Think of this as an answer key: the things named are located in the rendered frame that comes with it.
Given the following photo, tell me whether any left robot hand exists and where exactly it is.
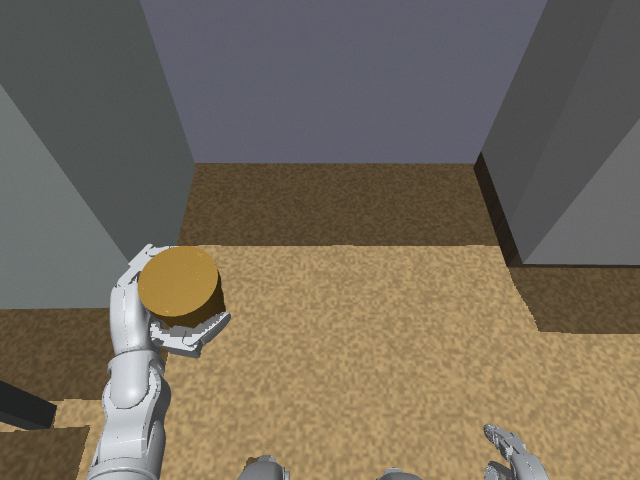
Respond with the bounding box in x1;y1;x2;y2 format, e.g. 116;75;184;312
110;244;231;359

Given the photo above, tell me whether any right robot hand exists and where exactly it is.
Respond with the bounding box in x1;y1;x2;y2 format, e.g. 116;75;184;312
484;424;550;480

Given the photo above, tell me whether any cup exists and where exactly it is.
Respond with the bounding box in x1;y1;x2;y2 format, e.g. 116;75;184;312
138;246;226;329

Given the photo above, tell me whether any left robot arm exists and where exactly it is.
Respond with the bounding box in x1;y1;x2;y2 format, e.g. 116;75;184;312
86;349;171;480

